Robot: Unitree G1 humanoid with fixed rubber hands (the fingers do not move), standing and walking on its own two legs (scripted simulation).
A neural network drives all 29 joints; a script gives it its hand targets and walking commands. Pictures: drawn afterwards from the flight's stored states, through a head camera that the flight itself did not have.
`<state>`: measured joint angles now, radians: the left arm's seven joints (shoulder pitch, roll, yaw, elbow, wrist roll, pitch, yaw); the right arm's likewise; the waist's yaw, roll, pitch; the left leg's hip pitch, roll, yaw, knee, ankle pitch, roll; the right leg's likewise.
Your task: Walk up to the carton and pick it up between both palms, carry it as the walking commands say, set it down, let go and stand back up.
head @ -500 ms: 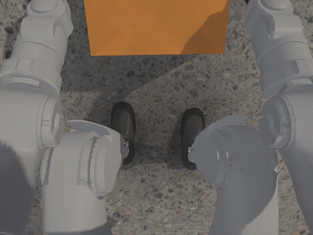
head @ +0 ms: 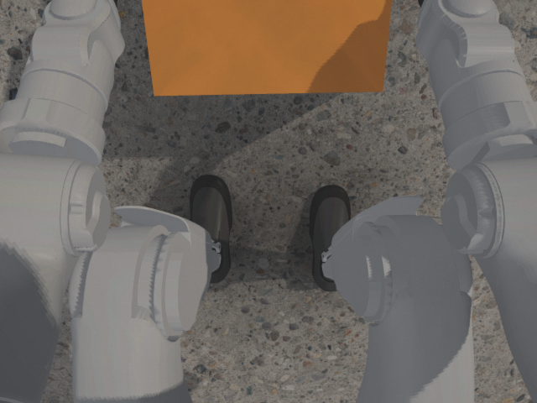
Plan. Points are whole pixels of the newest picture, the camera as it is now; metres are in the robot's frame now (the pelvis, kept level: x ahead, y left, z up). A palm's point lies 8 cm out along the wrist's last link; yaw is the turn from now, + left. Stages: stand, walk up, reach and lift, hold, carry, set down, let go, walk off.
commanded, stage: reach and lift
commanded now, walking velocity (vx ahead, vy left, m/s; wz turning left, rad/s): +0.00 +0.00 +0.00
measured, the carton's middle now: out of the picture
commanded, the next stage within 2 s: none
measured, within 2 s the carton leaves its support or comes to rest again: leaves its support in 0.18 s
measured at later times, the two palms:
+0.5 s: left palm out of the picture +0.54 +0.19 -0.17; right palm out of the picture +0.54 -0.16 -0.16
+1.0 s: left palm out of the picture +0.54 +0.19 -0.10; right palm out of the picture +0.53 -0.15 -0.10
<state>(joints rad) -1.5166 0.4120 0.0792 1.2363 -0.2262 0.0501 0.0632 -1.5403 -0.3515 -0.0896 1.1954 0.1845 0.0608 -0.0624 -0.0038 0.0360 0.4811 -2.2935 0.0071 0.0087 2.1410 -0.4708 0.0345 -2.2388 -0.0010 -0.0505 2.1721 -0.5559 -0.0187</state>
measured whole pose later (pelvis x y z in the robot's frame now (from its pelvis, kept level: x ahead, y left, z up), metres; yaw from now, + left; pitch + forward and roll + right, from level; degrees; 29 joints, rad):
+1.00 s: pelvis -0.02 +0.00 +0.01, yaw +0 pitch +23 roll -1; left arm -1.49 0.40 0.08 1.00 -0.26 0.28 0.24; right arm -1.45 -0.27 -0.08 0.93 0.18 0.29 -0.32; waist 0.00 -0.01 0.52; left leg -2.08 0.01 0.00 2.14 -0.47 0.02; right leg -2.04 0.04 -0.04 2.17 -0.54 -0.02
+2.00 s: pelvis +0.00 +0.00 +0.12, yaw -2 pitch +28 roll -1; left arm -1.17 0.22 0.30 0.78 -0.03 0.40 0.20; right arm -1.15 -0.11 -0.26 0.72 -0.05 0.44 -0.25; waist 0.02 0.00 0.24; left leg -1.80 -0.02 -0.04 1.81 -0.48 -0.01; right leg -1.77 0.08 -0.02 1.82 -0.52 -0.01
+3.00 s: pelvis +0.04 +0.00 +0.25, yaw -1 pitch +29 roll -1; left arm -0.80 0.08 0.39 0.81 0.09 0.38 0.14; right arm -0.77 0.04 -0.32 0.74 -0.20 0.41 -0.18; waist 0.02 -0.01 -0.21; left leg -1.43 -0.02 -0.05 1.36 -0.44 -0.01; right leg -1.40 0.07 0.00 1.36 -0.47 -0.01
